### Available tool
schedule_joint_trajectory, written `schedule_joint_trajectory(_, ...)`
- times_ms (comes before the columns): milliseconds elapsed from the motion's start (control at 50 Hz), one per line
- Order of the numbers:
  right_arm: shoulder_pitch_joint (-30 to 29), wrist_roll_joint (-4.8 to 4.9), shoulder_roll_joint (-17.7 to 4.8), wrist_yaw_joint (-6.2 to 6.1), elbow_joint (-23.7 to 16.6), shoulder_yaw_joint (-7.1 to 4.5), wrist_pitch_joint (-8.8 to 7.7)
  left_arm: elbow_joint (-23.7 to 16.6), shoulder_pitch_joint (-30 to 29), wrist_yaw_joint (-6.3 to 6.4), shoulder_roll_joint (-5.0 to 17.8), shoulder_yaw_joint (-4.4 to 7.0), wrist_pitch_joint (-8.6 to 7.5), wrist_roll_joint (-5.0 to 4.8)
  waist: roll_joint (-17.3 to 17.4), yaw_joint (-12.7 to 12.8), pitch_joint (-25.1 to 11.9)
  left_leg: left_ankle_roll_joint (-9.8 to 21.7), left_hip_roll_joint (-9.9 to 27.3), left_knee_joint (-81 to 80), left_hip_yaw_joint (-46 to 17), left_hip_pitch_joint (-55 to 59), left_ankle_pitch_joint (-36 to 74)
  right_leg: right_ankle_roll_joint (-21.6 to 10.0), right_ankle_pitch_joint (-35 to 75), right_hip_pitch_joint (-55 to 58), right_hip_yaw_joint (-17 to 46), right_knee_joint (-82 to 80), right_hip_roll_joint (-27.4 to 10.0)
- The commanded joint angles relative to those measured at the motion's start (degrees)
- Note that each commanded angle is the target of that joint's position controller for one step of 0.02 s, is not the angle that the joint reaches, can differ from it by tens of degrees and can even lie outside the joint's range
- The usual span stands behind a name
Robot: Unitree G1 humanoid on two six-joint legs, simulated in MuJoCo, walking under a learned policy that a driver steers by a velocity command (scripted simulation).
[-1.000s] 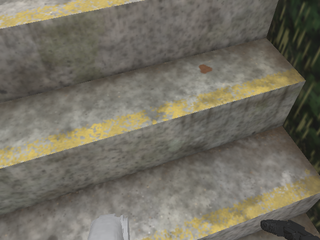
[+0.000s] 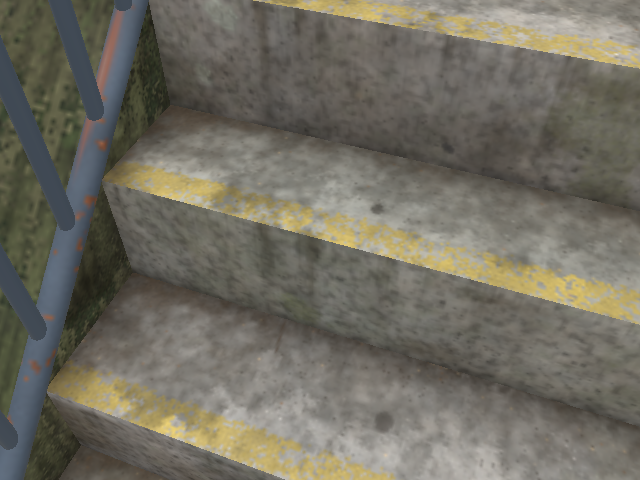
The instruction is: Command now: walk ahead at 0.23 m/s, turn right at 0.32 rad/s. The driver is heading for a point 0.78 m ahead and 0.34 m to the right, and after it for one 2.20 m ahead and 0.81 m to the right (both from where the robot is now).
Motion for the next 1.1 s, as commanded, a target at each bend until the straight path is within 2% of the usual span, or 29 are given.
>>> schedule_joint_trajectory(20, 4.0, 2.29, -12.4, -0.01, 2.3, -5.03, -1.19, -6.2, -3.0, 0.25, -1.3, -0.15, 1.33, 0.3, 8.5, -2.1, 1.1, 12.0, 18.4, -18.2, -18.8, 8.0, -12.2, 0.8, 3.6, -23.5, -1.8, 37.2, 1.3)
schedule_joint_trajectory(140, 11.8, -0.94, -5.5, -0.16, 10.2, -2.78, -5.03, -14.6, -10.8, -0.42, -8.6, -4.78, -1.61, 0.08, 6.7, -1.3, 2.5, 8.4, 22.1, -18.5, -13.1, 12.8, -16.2, -4.8, 22.2, -52.9, 3.0, 65.9, 1.6)
schedule_joint_trajectory(240, 4.6, -2.0, -7.4, 0.57, 10.4, -1.51, -5.1, -16.2, -14.2, 0.58, -6.9, -5.49, 0.12, 0.83, 4.9, 2.8, 5.1, 6.8, 18.9, -20.7, 2.6, -3.3, -8.7, -3.6, 33.0, -47.9, -0.9, 55.9, 1.2)
schedule_joint_trajectory(320, 14.1, -0.47, -12.2, -1.11, 13.0, -2.32, -4.93, -18.9, -19.8, 1.33, -9.0, -6.65, 1.08, 0.27, 6.7, -1.0, 4.6, 8.3, 21.8, -24.6, 3.1, 9.6, -9.1, -3.2, 26.2, -56.8, -3.2, 52.2, -2.3)
schedule_joint_trajectory(400, 17.0, -0.4, -14.2, -2.79, 13.8, -3.76, -3.87, -23.6, -27.3, -1.73, -10.0, -7.89, 0.86, -0.87, 4.2, -2.7, 4.3, 8.6, 25.3, -26.4, 3.4, 28.1, -5.0, -2.9, 13.8, -68.4, -0.8, 49.2, -7.8)
schedule_joint_trajectory(420, 14.4, -1.35, -14.3, -2.68, 13.7, -4.0, -3.58, -23.8, -26.6, -1.99, -10.4, -8.21, 1.12, -1.16, 5.2, -1.5, 3.7, 9.2, 25.8, -27.5, 5.0, 27.4, 2.1, -2.8, 13.7, -65.2, -0.6, 49.7, -9.1)
schedule_joint_trajectory(460, 2.8, 1.38, -18.2, -2.09, 11.0, -5.3, -2.52, -22.0, -21.1, -3.35, -8.7, -8.88, 1.17, -0.16, 2.4, 5.5, -1.6, 7.9, 19.7, -34.1, 18.2, 6.8, 21.8, -7.7, 6.7, -25.6, -8.8, 19.4, -8.9)
schedule_joint_trajectory(480, 8.9, 2.38, -19.9, -2.32, 12.0, -5.54, -2.47, -21.6, -23.3, -3.09, -4.5, -7.3, 1.11, -0.44, 0.7, 3.3, -3.3, 8.9, 16.5, -30.7, 19.3, 7.6, 37.9, -9.2, 1.0, -14.6, -13.7, 9.8, -3.1)
schedule_joint_trajectory(520, 9.3, 2.77, -26.5, -1.53, 11.2, -7.24, -2.04, -19.4, -11.5, -1.85, 2.4, -3.0, 1.67, -0.49, 7.9, 7.3, -10.3, 12.5, 18.6, -16.7, 17.1, 17.0, 83.0, -9.1, -12.3, 0.2, -21.4, 2.6, 6.2)
schedule_joint_trajectory(540, 3.2, 4.19, -26.3, -0.78, 8.7, -6.99, -1.11, -16.3, 0.1, -1.9, 6.8, -0.47, 1.19, -0.1, 10.8, 12.8, -13.8, 12.5, 18.0, -1.6, 16.6, 21.3, 93.4, -11.3, -10.9, 7.6, -17.9, -11.9, 9.2)
schedule_joint_trajectory(560, -1.1, 5.11, -22.4, -0.6, 3.5, -5.94, -1.0, -14.2, 7.1, -2.19, 11.6, 1.94, 1.04, 0.11, 5.8, 14.4, -12.8, 8.5, 15.4, 16.3, 13.5, 13.9, 74.3, -14.9, -1.3, 16.3, -4.1, -29.9, 9.4)
schedule_joint_trajectory(580, -5.5, 3.24, -13.0, 0.07, -4.3, -3.94, -2.39, -11.3, 8.0, -0.75, 17.8, 3.43, 1.33, 1.32, -18.7, 8.6, -11.2, 3.9, 3.2, 38.3, 8.8, -13.4, 15.9, -20.3, -4.0, 25.5, 31.1, -50.1, 0.0)
schedule_joint_trajectory(600, -16.1, 0.87, -8.0, 2.21, -7.9, -2.63, -5.22, -12.1, 6.3, 0.13, 14.5, 1.77, 0.33, 4.21, -16.8, 7.1, -8.2, 3.0, -4.1, 64.4, -7.9, -23.1, 3.1, -17.6, -10.4, 18.2, 50.7, -63.3, -2.4)
schedule_joint_trajectory(620, -19.2, 0.48, -2.0, 3.96, -12.0, -1.05, -6.92, -10.2, 6.2, -0.06, 6.9, -1.14, -0.88, 5.49, -15.4, 4.4, -2.9, 4.1, -4.4, 79.8, -12.1, -29.3, 4.3, -13.8, -9.7, 9.5, 49.4, -62.6, -2.6)
schedule_joint_trajectory(640, -17.3, 0.12, 1.7, 4.64, -13.5, 0.88, -8.09, -8.7, 6.2, -0.76, 1.0, -2.44, -1.87, 4.34, -11.9, 1.6, 1.9, 5.0, -4.0, 87.6, -11.3, -32.8, 6.9, -13.8, -5.5, 4.5, 40.8, -56.5, -0.1)
schedule_joint_trajectory(680, -12.9, -1.74, 3.1, 4.99, -14.9, 2.93, -8.49, -5.1, 4.0, -1.32, -3.2, -3.09, -2.88, 3.48, -5.9, -3.7, 5.2, 5.5, -4.3, 97.5, -9.7, -38.3, 7.4, -14.3, 3.7, 1.3, 31.5, -48.5, 4.6)
schedule_joint_trajectory(740, -10.2, -0.82, 5.0, 4.58, -14.9, 5.54, -10.17, -2.8, 5.4, -2.32, -2.0, -2.05, -4.53, 3.23, 0.8, -5.0, 2.0, 4.9, -4.3, 96.9, -7.1, -46.9, 5.5, -14.9, 11.3, 10.7, 28.8, -52.0, 3.1)
schedule_joint_trajectory(800, -21.0, 0.83, 9.0, 4.44, -17.4, 7.26, -9.91, 2.5, 10.8, -0.29, -5.9, -3.9, -4.23, 4.37, 1.8, -2.6, 6.5, 3.4, -5.6, 105.9, 0.3, -56.0, 2.6, -14.2, 16.4, 10.0, 26.5, -59.9, -0.8)
schedule_joint_trajectory(880, -31.8, 5.04, 8.6, 3.35, -22.5, 8.91, -8.03, 8.7, 19.5, 1.67, -4.0, -4.87, -2.96, 1.94, 3.4, 0.8, 7.8, 2.2, -5.5, 77.4, 8.4, -48.6, 5.8, -9.8, 28.6, 5.2, 11.3, -73.1, -3.2)
schedule_joint_trajectory(920, -37.0, 3.25, 8.2, 3.28, -26.4, 8.29, -8.42, 13.0, 28.0, 3.97, -2.2, -4.92, -3.45, 0.52, -2.0, 0.4, -5.7, 3.4, -9.9, 53.2, 20.2, -7.5, -4.6, -9.8, 82.9, -1.2, 3.5, -78.0, -3.6)
schedule_joint_trajectory(940, -28.6, 3.55, 4.4, 3.38, -25.3, 5.08, -8.2, 14.9, 28.4, 3.46, 1.5, -4.46, -5.86, 1.41, -10.6, -6.4, -11.9, 1.8, -13.2, 53.1, 22.6, 6.0, -12.3, -12.0, 123.9, 4.4, 1.8, -68.9, -4.8)
schedule_joint_trajectory(960, -20.5, 2.82, -3.6, 3.16, -22.2, 1.62, -7.09, 13.3, 22.8, 3.53, 7.2, -2.94, -6.5, 3.62, -13.9, -11.6, -15.4, 2.3, -14.6, 46.2, 17.4, 0.5, -27.3, -11.5, 148.6, 20.8, 0.5, -54.4, -5.6)
schedule_joint_trajectory(980, -4.4, 3.23, -8.7, 3.15, -14.7, -0.91, -5.89, 8.3, 13.5, 3.64, 13.8, 0.24, -6.34, 3.1, -20.3, -15.2, -15.5, 7.4, -9.9, 33.6, 2.6, -3.6, -37.5, -11.3, 153.6, 29.5, 6.7, -41.3, -11.1)
schedule_joint_trajectory(1000, 18.9, 2.59, -14.4, 2.91, -4.4, -2.87, -5.59, -0.3, -6.1, 3.89, 17.2, 1.97, -6.51, 3.95, -10.1, -24.7, -19.4, 13.2, -7.0, 20.2, -9.4, 6.8, -26.1, -10.8, 156.3, 27.1, 5.3, -22.3, -10.2)
schedule_joint_trajectory(1020, 26.6, 1.79, -18.0, 2.86, 6.9, -3.6, -5.11, -6.7, -12.0, 2.52, 9.9, 0.65, -7.51, 4.03, 20.5, -19.8, -16.3, 17.6, -2.6, 6.5, -28.8, 21.7, -15.5, -10.3, 80.1, -0.1, 4.2, 2.2, 0.1)
schedule_joint_trajectory(1040, 21.2, -0.99, -11.2, -0.42, 6.6, -2.32, -4.28, -10.8, -13.2, -0.63, 0.2, -1.59, -9.32, 5.39, 32.3, -14.6, -12.4, 26.7, 8.0, -8.5, -60.0, 24.8, -14.4, -5.0, 29.1, -26.3, 8.7, 39.9, 11.9)
schedule_joint_trajectory(1060, 14.5, -0.63, -2.3, -0.71, 5.9, -0.39, -4.18, -16.4, -17.3, -4.47, -6.5, -4.12, -10.56, 6.19, 15.5, -8.1, -0.9, 21.7, 6.3, -5.3, -56.1, 14.6, -24.2, -9.6, 23.9, -40.3, 12.4, 54.8, 9.6)
schedule_joint_trajectory(1080, 9.4, -0.49, 5.1, -0.81, 5.8, 1.31, -4.33, -16.8, -14.7, -6.99, -8.7, -5.28, -10.65, 6.06, 5.1, -2.2, 3.6, 18.7, 5.3, -2.7, -48.5, 6.7, -22.1, -10.7, 18.3, -44.4, 12.3, 56.8, 7.6)
schedule_joint_trajectory(1100, 5.3, 0.63, 6.4, 0.28, 7.4, 1.29, -4.49, -15.7, -8.4, -8.06, -10.9, -6.54, -10.14, 6.76, -4.5, 4.1, 5.3, 15.0, 1.4, -3.2, -38.3, 2.0, -16.5, -12.7, 18.7, -43.9, 8.4, 55.2, 5.8)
